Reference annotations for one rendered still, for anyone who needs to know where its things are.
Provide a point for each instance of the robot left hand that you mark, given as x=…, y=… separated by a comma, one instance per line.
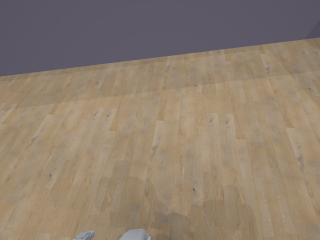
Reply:
x=88, y=235

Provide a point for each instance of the left robot thigh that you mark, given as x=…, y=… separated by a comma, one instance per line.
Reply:
x=136, y=234

